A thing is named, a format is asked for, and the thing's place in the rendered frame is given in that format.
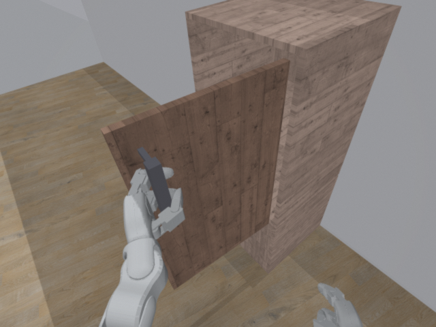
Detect cupboard door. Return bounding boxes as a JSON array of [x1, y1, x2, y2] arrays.
[[101, 58, 290, 290]]

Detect robot left hand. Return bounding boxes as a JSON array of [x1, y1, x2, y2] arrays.
[[123, 167, 185, 244]]

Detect robot right hand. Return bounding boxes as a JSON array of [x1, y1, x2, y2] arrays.
[[313, 283, 363, 327]]

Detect handle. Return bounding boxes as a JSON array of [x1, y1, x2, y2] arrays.
[[137, 147, 172, 212]]

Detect robot left forearm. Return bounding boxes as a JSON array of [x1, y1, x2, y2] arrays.
[[99, 238, 168, 327]]

